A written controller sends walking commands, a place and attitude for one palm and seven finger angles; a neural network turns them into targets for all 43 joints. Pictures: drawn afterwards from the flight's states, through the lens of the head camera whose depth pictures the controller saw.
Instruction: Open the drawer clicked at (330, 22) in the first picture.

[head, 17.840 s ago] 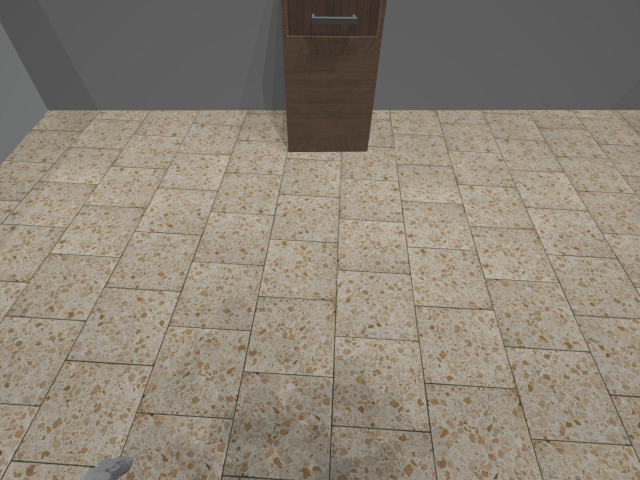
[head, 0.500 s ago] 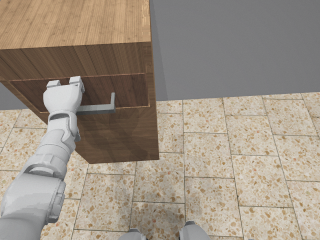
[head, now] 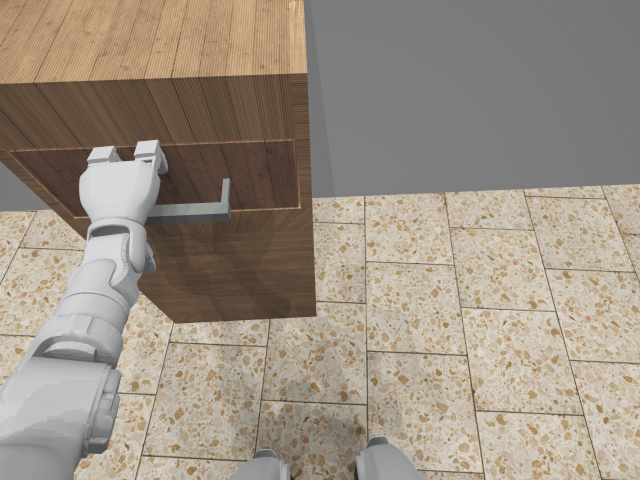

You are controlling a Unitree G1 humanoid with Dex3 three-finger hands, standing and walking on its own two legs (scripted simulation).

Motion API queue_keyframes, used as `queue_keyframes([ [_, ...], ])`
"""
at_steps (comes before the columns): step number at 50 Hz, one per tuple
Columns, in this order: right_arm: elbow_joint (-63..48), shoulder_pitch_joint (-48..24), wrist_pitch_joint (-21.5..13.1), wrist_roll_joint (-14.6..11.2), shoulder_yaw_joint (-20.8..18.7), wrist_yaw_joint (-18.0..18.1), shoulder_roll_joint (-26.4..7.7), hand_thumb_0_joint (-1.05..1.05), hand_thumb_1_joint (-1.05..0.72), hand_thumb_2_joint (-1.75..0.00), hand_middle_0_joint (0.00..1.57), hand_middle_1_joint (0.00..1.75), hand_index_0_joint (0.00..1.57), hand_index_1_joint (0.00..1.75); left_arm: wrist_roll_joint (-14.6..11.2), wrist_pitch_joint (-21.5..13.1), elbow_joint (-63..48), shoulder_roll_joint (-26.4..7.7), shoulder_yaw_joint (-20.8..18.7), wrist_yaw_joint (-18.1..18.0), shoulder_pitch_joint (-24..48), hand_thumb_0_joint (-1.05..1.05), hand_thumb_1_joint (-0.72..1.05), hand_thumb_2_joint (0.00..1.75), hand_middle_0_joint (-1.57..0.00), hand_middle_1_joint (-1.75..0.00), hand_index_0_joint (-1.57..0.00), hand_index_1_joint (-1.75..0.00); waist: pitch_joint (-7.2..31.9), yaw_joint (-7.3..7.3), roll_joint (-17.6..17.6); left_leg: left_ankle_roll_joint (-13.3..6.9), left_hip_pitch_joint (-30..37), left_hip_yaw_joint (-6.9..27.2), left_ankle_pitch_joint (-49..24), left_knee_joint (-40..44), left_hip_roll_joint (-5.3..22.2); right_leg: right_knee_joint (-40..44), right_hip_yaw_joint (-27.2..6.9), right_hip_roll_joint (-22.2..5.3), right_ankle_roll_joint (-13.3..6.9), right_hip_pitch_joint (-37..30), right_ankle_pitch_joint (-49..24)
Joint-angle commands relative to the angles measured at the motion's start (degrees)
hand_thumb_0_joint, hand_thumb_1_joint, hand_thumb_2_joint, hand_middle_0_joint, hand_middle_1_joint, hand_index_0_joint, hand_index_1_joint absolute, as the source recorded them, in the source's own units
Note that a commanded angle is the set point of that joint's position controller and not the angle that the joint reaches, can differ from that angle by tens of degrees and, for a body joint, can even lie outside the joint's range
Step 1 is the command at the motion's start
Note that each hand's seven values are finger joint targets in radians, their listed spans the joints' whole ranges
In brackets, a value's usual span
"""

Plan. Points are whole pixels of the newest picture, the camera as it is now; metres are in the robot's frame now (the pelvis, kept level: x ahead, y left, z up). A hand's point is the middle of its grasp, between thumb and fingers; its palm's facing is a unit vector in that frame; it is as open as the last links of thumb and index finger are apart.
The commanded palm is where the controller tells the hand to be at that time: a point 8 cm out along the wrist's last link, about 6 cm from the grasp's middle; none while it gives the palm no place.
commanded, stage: lower the fingers behind the handle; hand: left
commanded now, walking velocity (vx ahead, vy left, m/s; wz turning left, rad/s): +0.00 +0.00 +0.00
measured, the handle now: (168, 201) +0.52 +0.21 -0.03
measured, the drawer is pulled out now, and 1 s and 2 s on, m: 0.00 0.00 0.00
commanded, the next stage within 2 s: close the thumb around the handle in 1.52 s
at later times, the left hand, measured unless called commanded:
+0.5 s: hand (142, 231) +0.46 +0.24 -0.03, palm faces +0.04 +0.05 -1.00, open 13.9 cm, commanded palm +0.44 +0.22 +0.04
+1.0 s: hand (155, 244) +0.45 +0.23 -0.05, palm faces -0.01 +0.01 -1.00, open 13.9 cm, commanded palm +0.44 +0.23 +0.00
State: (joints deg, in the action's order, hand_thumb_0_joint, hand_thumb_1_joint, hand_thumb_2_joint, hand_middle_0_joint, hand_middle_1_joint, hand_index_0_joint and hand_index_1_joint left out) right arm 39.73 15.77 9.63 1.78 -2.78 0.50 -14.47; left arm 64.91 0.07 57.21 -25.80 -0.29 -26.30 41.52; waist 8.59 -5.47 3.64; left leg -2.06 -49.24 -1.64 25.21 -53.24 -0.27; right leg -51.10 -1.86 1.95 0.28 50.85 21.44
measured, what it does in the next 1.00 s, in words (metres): stands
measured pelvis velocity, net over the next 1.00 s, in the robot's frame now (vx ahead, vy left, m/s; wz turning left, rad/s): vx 0.00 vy -0.01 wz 0.01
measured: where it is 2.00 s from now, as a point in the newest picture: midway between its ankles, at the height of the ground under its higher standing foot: outside the picture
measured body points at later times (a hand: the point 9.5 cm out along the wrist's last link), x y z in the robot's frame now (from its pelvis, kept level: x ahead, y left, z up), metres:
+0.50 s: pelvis +0.00 -0.01 -0.02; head +0.12 -0.01 +0.41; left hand +0.45 +0.24 +0.03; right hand +0.04 -0.29 -0.16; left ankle -0.01 +0.10 -0.68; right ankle +0.02 -0.12 -0.68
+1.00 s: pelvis +0.00 -0.01 -0.03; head +0.13 -0.01 +0.39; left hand +0.45 +0.23 +0.00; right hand +0.03 -0.29 -0.17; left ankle -0.01 +0.10 -0.68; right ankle +0.02 -0.12 -0.68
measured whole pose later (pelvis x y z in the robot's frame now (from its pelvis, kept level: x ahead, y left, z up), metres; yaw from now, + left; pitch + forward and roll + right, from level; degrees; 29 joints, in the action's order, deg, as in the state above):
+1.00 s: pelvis +0.00 -0.01 -0.03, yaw +1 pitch +27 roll -1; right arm 41.3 16.7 6.5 3.2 -3.9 1.2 -15.2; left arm 66.6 -8.6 56.7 -28.1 -1.9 -28.1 39.3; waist 10.4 -5.2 2.7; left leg -1.4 -61.6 -0.4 29.1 -64.0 0.1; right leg -61.7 -0.3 2.4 -0.6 63.0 25.5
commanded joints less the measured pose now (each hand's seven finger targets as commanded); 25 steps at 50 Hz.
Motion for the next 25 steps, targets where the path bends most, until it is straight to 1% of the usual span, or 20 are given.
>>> queue_keyframes([
  [1,-4.3,7.9,-1.2,-1.6,-3.2,1.9,-9.8,0.0,-0.9,-0.9,0.2,0.3,0.2,0.3,-3.8,3.6,-6.6,-14.4,0.0,3.7,22.8,0.0,-0.5,0.3,-0.3,-1.2,-0.3,-1.2,25.6,-1.51,-6.9,-0.7,17.3,0.3,-21.6,8.7,-0.7,9.6,2.3,0.9,-1.5,-22.6,-20.6],
  [2,-4.4,8.0,-1.7,-1.8,-3.2,2.5,-9.7,0.0,-0.9,-0.9,0.2,0.3,0.2,0.3,-4.3,2.5,-6.4,-12.4,2.0,5.9,22.6,0.0,-0.5,0.3,-0.3,-1.2,-0.3,-1.2,23.5,-2.26,-8.0,-1.0,17.1,0.3,-19.4,9.1,-0.7,10.8,1.9,0.8,-1.3,-22.2,-19.1],
  [3,-4.3,8.1,-2.2,-1.7,-3.2,3.2,-9.5,0.0,-0.9,-0.9,0.2,0.3,0.2,0.3,-4.6,0.2,-8.0,-10.6,4.0,7.9,25.1,0.0,-0.5,0.3,-0.3,-1.2,-0.3,-1.2,22.2,-3.65,-7.5,-1.1,18.4,0.6,-19.2,9.2,-0.5,11.3,1.8,0.7,-1.5,-20.6,-18.6],
  [4,-4.1,8.4,-2.7,-1.6,-3.3,3.7,-9.4,0.0,-0.9,-0.9,0.2,0.3,0.2,0.3,-4.4,-1.9,-8.0,-9.6,5.1,9.7,23.7,0.0,-0.5,0.3,-0.3,-1.2,-0.3,-1.2,20.9,-3.56,-7.6,-1.2,18.6,0.9,-17.9,9.1,-0.6,11.4,1.8,0.7,-1.5,-18.8,-16.6],
  [5,-3.8,8.3,-3.1,-1.5,-3.2,4.1,-9.2,0.0,-0.9,-0.9,0.2,0.3,0.2,0.3,-4.4,-4.0,-7.8,-7.7,6.8,11.2,23.1,0.0,-0.5,0.3,-0.3,-1.2,-0.3,-1.2,17.6,-4.23,-7.3,-1.3,18.3,1.1,-16.4,8.8,-0.6,11.6,1.7,0.6,-1.7,-16.3,-15.0],
  [6,-3.6,8.3,-3.6,-1.3,-3.1,4.4,-8.9,0.0,-0.9,-0.9,0.2,0.3,0.2,0.3,-4.5,-6.6,-9.5,-6.6,7.7,12.4,23.5,0.0,-0.5,0.3,-0.3,-1.2,-0.3,-1.2,16.1,-4.17,-6.2,-1.2,18.1,1.5,-15.6,8.5,-0.6,11.3,1.9,0.4,-1.8,-14.1,-13.3],
  [8,-3.3,8.5,-4.2,-0.8,-3.1,4.4,-8.4,0.0,-0.9,-0.9,0.2,0.3,0.2,0.3,-4.5,-11.1,-10.5,-6.6,7.1,13.2,23.1,0.0,-0.5,0.3,-0.3,-1.2,-0.3,-1.2,14.4,-3.61,-3.0,-0.9,17.8,2.1,-15.7,7.2,-0.5,9.6,2.2,0.4,-2.6,-10.3,-11.5],
  [9,-3.2,8.6,-4.4,-0.7,-3.1,4.2,-8.1,0.0,-0.9,-0.9,0.2,0.3,0.2,0.3,-3.9,-12.9,-10.5,-8.8,4.5,12.8,21.1,0.0,-0.5,0.3,-0.3,-1.2,-0.3,-1.2,15.9,-2.16,-1.4,-0.6,17.4,2.3,-15.8,6.2,-0.6,8.3,2.1,0.5,-2.8,-8.9,-10.7],
  [11,-3.1,8.6,-4.4,-0.3,-3.0,3.7,-8.1,0.0,-0.9,-0.9,0.2,0.3,0.2,0.3,-2.6,-15.3,-11.3,-12.8,0.4,10.3,21.2,0.0,-0.5,0.3,-0.3,-1.2,-0.3,-1.2,18.0,-0.76,1.2,-0.2,15.8,2.8,-17.7,4.3,-0.6,5.4,2.3,0.7,-3.3,-6.7,-11.1],
  [12,-3.1,8.3,-4.4,0.0,-3.1,3.3,-8.1,0.0,-0.9,-0.9,0.2,0.3,0.2,0.3,-1.7,-15.9,-11.7,-15.3,-2.3,8.3,20.5,0.0,-0.5,0.3,-0.3,-1.2,-0.3,-1.2,19.2,0.35,2.8,0.2,15.0,2.9,-18.8,3.3,-0.6,3.9,2.5,0.8,-3.6,-5.8,-11.4],
  [13,-2.9,8.4,-4.2,0.4,-3.1,2.8,-8.4,0.0,-0.9,-0.9,0.2,0.3,0.2,0.3,-1.1,-15.9,-12.2,-17.8,-5.0,6.0,20.3,0.0,-0.5,0.3,-0.3,-1.2,-0.3,-1.2,21.3,1.65,4.2,0.7,14.3,3.4,-20.8,2.6,-0.6,2.1,3.0,1.0,-3.9,-5.5,-11.9],
  [15,-3.2,7.6,-4.2,1.0,-3.3,1.8,-8.1,0.0,-0.9,-0.9,0.2,0.3,0.2,0.3,0.4,-14.6,-12.2,-16.9,-5.8,0.7,20.3,0.0,-0.5,0.3,-0.3,-1.2,-0.3,-1.2,23.6,1.62,4.8,1.0,13.0,3.4,-22.5,0.6,-0.6,0.0,3.3,1.1,-3.8,-3.5,-12.4],
  [16,-3.2,7.4,-4.1,1.1,-3.3,1.3,-8.3,0.0,-0.9,-0.9,0.2,0.3,0.2,0.3,0.9,-13.5,-12.6,-18.4,-7.5,-1.9,20.7,0.0,-0.5,0.3,-0.3,-1.2,-0.3,-1.2,25.1,2.16,4.9,1.1,11.9,3.3,-23.4,-0.1,-0.6,-1.0,3.5,1.2,-3.8,-3.7,-13.0],
  [17,-3.2,7.1,-4.0,1.5,-3.4,0.9,-8.5,0.0,-0.9,-0.9,0.2,0.3,0.2,0.3,1.6,-11.9,-13.0,-18.8,-8.0,-4.2,21.4,0.0,-0.5,0.3,-0.3,-1.2,-0.3,-1.2,27.4,2.15,5.5,1.3,12.2,3.0,-24.8,-0.8,-0.6,-1.8,3.5,1.2,-3.7,-4.1,-14.1],
  [19,-3.1,7.3,-3.6,1.8,-3.7,0.2,-9.0,0.0,-0.9,-0.9,0.2,0.3,0.2,0.3,1.9,-8.2,-12.7,-19.6,-9.0,-7.6,22.4,0.0,-0.5,0.3,-0.3,-1.2,-0.3,-1.2,32.1,1.76,3.4,1.1,12.4,2.8,-26.5,-1.9,-0.7,-2.6,3.5,1.3,-3.2,-6.4,-16.6],
  [21,-2.7,7.5,-3.2,1.5,-3.9,-0.1,-9.3,0.0,-0.9,-0.9,0.2,0.3,0.2,0.3,2.0,-4.0,-11.9,-17.8,-6.7,-8.5,24.5,0.0,-0.5,0.3,-0.3,-1.2,-0.3,-1.2,34.0,0.71,3.9,1.1,14.1,2.2,-27.5,-1.7,-0.6,-1.8,3.6,1.5,-2.9,-8.1,-18.7],
  [22,-2.6,7.7,-2.9,1.3,-4.1,-0.2,-9.4,0.0,-0.9,-0.9,0.2,0.3,0.2,0.3,1.9,-1.9,-10.6,-16.1,-4.9,-8.1,24.7,0.0,-0.5,0.3,-0.3,-1.2,-0.3,-1.2,34.7,0.01,2.9,1.1,15.0,2.1,-27.0,-1.4,-0.6,-1.1,3.6,1.5,-2.7,-8.9,-18.8],
  [23,-2.3,8.0,-2.8,1.2,-4.2,-0.1,-9.6,0.0,-0.9,-0.9,0.2,0.3,0.2,0.3,1.4,-0.6,-10.6,-14.6,-3.1,-7.1,27.5,0.0,-0.5,0.3,-0.3,-1.2,-0.3,-1.2,35.4,-1.55,2.6,1.0,16.5,2.4,-27.6,-1.3,-0.4,-0.5,3.7,1.5,-2.6,-8.8,-19.3],
  [24,-1.9,8.7,-2.7,0.9,-4.5,0.1,-9.8,0.0,-0.9,-0.9,0.2,0.3,0.2,0.3,1.1,0.6,-10.6,-14.4,-2.2,-5.9,28.2,0.0,-0.5,0.3,-0.3,-1.2,-0.3,-1.2,36.3,-1.91,2.9,1.1,18.7,2.6,-28.1,-0.7,-0.1,0.4,3.7,1.5,-2.3,-9.2,-19.6],
  [25,-1.8,9.2,-2.5,0.6,-4.6,0.4,-9.8,0.0,-0.9,-0.9,0.2,0.3,0.2,0.3,-0.1,1.5,-10.2,-12.2,0.0,-4.1,28.7,0.0,-0.5,0.3,-0.3,-1.2,-0.3,-1.2,35.8,-2.84,1.8,0.8,20.0,2.5,-27.4,-0.2,-0.1,1.7,3.6,1.6,-2.2,-10.0,-19.5],
])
